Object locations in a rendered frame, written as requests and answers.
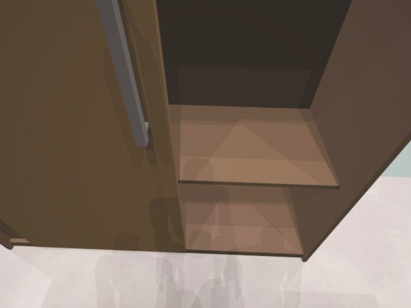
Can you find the wardrobe door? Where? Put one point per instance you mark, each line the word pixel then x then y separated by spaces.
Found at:
pixel 9 231
pixel 71 175

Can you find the handle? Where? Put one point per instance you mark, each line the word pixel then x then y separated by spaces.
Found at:
pixel 114 32

